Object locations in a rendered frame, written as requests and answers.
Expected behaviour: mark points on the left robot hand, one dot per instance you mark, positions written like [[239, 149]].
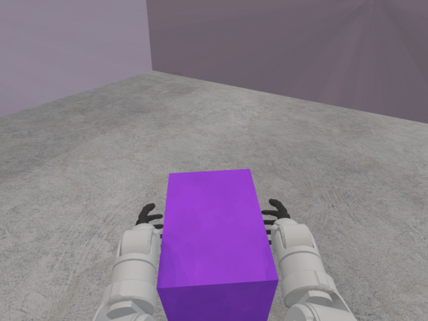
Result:
[[143, 218]]

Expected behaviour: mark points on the left robot forearm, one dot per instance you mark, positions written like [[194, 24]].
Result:
[[131, 288]]

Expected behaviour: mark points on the right robot forearm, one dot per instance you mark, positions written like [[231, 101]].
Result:
[[303, 273]]

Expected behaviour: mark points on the right robot upper arm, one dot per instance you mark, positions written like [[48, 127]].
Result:
[[305, 311]]

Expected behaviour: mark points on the right robot hand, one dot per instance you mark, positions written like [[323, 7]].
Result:
[[281, 213]]

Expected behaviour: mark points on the carton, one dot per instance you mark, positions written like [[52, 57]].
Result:
[[216, 263]]

